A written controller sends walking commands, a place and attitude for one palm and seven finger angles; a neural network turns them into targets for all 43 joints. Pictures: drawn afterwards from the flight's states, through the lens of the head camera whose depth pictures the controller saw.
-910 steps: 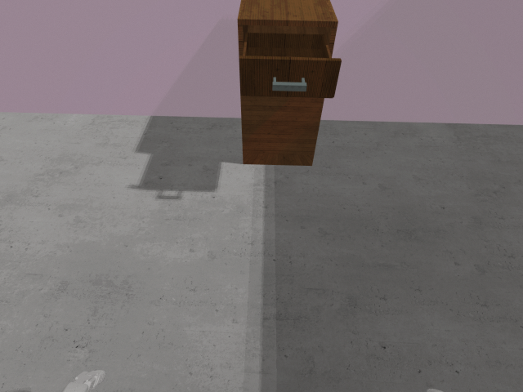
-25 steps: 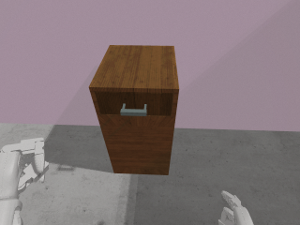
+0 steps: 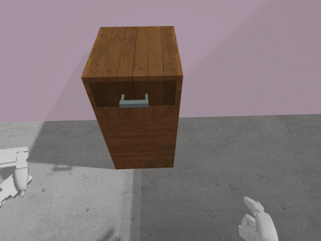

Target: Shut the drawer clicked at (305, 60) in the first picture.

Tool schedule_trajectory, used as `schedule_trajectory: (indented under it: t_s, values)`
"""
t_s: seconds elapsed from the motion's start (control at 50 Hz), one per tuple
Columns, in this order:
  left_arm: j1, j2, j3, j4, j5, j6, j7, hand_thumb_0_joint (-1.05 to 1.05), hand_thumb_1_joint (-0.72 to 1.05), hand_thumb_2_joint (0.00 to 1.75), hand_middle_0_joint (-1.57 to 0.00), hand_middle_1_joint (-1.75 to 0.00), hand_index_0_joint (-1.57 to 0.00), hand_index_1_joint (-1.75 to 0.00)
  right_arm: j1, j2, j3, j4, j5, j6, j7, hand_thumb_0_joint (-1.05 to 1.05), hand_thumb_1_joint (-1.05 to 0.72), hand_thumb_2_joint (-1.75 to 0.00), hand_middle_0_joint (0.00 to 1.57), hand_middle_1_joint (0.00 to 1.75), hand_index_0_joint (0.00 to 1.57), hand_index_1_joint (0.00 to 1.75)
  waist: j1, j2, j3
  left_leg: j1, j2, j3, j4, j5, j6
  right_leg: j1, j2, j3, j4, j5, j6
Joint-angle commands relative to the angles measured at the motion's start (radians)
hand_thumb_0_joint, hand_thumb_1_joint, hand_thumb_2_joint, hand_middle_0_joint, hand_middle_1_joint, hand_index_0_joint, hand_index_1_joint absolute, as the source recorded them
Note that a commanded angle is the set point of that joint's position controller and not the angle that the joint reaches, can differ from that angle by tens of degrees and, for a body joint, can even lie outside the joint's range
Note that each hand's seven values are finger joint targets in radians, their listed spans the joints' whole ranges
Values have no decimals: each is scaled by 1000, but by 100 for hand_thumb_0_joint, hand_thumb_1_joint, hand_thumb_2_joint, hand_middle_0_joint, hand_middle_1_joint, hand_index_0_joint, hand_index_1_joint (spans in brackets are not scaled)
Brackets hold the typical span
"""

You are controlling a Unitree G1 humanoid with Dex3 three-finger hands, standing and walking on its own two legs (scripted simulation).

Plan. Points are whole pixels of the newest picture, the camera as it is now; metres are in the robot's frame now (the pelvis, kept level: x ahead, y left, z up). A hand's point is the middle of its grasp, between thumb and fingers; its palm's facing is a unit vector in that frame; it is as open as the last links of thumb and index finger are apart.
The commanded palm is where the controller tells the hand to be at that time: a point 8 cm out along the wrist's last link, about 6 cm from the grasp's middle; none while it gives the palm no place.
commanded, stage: step back with the hand held close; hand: left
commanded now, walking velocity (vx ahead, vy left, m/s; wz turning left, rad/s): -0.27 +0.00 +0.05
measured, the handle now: (134, 100) +0.65 +0.16 -0.09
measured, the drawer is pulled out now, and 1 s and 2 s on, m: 0.00 0.00 0.00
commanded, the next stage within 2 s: stop stepping back and stand still in 0.90 s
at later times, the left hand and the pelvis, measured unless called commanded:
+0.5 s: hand (5, 221) +0.12 +0.24 +0.16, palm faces +0.36 -0.78 -0.51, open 3.3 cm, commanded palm +0.05 +0.27 +0.18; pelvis -0.07 -0.01 -0.01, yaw +1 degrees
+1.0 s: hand out of the picture +0.02 +0.22 +0.15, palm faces +0.28 -0.86 -0.43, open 3.3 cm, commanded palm -0.06 +0.26 +0.18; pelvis -0.19 -0.02 +0.00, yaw +0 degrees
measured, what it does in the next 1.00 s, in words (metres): walks backwards: right foot, then left foot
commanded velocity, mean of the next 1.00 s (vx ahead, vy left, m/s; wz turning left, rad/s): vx -0.36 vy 0.00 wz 0.01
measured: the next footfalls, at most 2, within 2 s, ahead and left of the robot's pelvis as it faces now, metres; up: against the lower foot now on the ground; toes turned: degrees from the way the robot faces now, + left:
right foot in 0.42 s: -0.11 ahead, -0.12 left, +0.00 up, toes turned +6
left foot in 0.84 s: -0.05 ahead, +0.07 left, +0.00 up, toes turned -1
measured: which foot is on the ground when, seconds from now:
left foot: down 0.00-0.68, up 0.70-0.82, down 0.84-1.00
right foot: down 0.00-0.34, up 0.36-0.40, down 0.42-0.88, up 0.90-1.00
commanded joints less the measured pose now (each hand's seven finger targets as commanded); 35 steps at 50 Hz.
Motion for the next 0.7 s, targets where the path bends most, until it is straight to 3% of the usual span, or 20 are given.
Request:
schedule_trajectory:
  t_s: [0.0,0.08,0.12,0.16,0.18,0.2,0.24,0.26,0.28,0.32,0.36,0.4,0.44,0.48,0.5,0.54,0.58,0.62,0.66,0.68]
  values:
    - [-5,103,90,-116,4,-48,14,0,90,90,-140,-160,-140,-160,-83,-124,-50,-150,5,-56,-16,0,-90,-90,20,30,20,30,-9,-3,-80,-178,170,-170,-139,16,1,166,-47,85,23,201,12]
    - [-55,129,100,-150,18,-67,22,0,90,90,-140,-160,-140,-160,-85,-129,-51,-157,0,-65,-17,0,-90,-90,20,30,20,30,-17,-54,-39,-243,131,-176,-117,-229,5,114,-70,145,-80,21,1]
    - [-54,122,88,-174,24,-83,27,0,90,90,-140,-160,-140,-160,-71,-123,-47,-155,-2,-72,-15,0,-90,-90,20,30,20,30,-23,-53,-41,-201,117,-172,-84,-242,1,50,-85,158,-126,-72,-9]
    - [-63,125,84,-211,29,-96,33,0,90,90,-140,-160,-140,-160,-60,-131,-46,-154,-6,-80,-14,0,-90,-90,20,30,20,30,-29,-13,-40,-175,120,-188,-84,-253,-1,9,-79,144,-138,-132,-12]
    - [-74,147,102,-235,33,-102,38,0,90,90,-140,-160,-140,-160,-66,-138,-47,-157,-11,-85,-19,0,-90,-90,20,30,20,30,-27,33,-49,-198,140,-207,-124,-286,4,35,-60,125,-114,-144,-3]
    - [-60,132,96,-231,38,-106,41,0,90,90,-140,-160,-140,-160,-65,-133,-41,-158,-11,-90,-22,0,-90,-90,20,30,20,30,-25,65,-47,-240,164,-237,-176,-329,13,76,-34,94,-66,-127,8]
    - [-61,131,111,-241,58,-113,44,0,90,90,-140,-160,-140,-160,-74,-147,-42,-164,-12,-102,-28,0,-90,-90,20,30,20,30,-16,183,-57,-435,250,-327,-322,-508,50,260,35,44,150,-9,27]
    - [-68,133,124,-244,66,-115,44,0,90,90,-140,-160,-140,-160,-75,-143,-44,-163,-15,-107,-30,0,-90,-90,20,30,20,30,-7,208,-62,-517,280,-357,-354,-536,63,330,56,33,242,51,30]
    - [-69,154,145,-243,69,-114,44,0,90,90,-140,-160,-140,-160,-77,-137,-47,-166,-18,-111,-33,0,-90,-90,20,30,20,30,-2,207,-75,-523,292,-367,-354,-506,65,340,59,35,278,69,31]
    - [-54,148,146,-237,66,-119,37,0,90,90,-140,-160,-140,-160,-73,-132,-53,-163,-19,-125,-28,0,-90,-90,20,30,20,30,-4,141,-82,-479,300,-348,-315,-432,76,299,62,52,305,1,29]
    - [-5,132,150,-201,55,-128,30,0,90,90,-140,-160,-140,-160,-58,-132,-59,-142,-24,-138,-23,0,-90,-90,20,30,20,30,-6,78,-75,-415,292,-345,-281,-352,80,250,61,61,231,-57,21]
    - [25,113,127,-211,30,-135,22,0,90,90,-140,-160,-140,-160,-47,-128,-57,-119,-22,-150,-15,0,-90,-90,20,30,20,30,-11,44,-112,-232,261,-313,-217,-136,57,149,49,54,123,-23,13]
    - [-5,123,118,-239,23,-154,15,0,90,90,-140,-160,-140,-160,-53,-136,-58,-88,-25,-162,-8,0,-90,-90,20,30,20,30,-12,95,-161,-89,262,-295,-196,54,49,89,51,49,86,-47,14]
    - [4,143,130,-280,18,-164,20,0,90,90,-140,-160,-140,-160,-38,-129,-59,-57,-30,-168,1,0,-90,-90,20,30,20,30,-3,129,-279,130,253,-250,-105,417,32,34,34,56,28,32,21]
    - [3,139,118,-291,11,-164,18,0,90,90,-140,-160,-140,-160,-37,-120,-55,-56,-26,-166,6,0,-90,-90,20,30,20,30,-4,117,-318,212,245,-224,-73,548,25,5,29,51,25,44,31]
    - [17,174,149,-331,2,-168,20,0,90,90,-140,-160,-140,-160,-49,-120,-58,-72,-23,-160,13,0,-90,-90,20,30,20,30,-1,108,-382,271,239,-183,-27,603,24,4,14,58,11,86,52]
    - [89,218,202,-331,-9,-160,24,0,90,90,-140,-160,-140,-160,-74,-112,-56,-101,-8,-145,19,0,-90,-90,20,30,20,30,5,1,-404,217,200,-135,32,464,-1,35,-24,75,-25,275,70]
    - [119,224,221,-292,-21,-156,20,0,90,90,-140,-160,-140,-160,-103,-97,-48,-134,9,-116,14,0,-90,-90,20,30,20,30,-9,-105,-307,109,118,-74,88,202,-35,-14,-114,153,-105,368,51]
    - [92,222,224,-241,-19,-154,26,0,90,90,-140,-160,-140,-160,-114,-91,-54,-121,16,-98,7,0,-90,-90,20,30,20,30,-17,-145,-186,26,40,-58,261,-50,-66,-144,-240,268,-221,284,-11]
    - [70,228,228,-225,-16,-150,33,0,90,90,-140,-160,-140,-160,-118,-94,-61,-111,13,-96,6,0,-90,-90,20,30,20,30,-11,-130,-144,-46,29,-84,365,-131,-77,-161,-284,300,-237,277,-46]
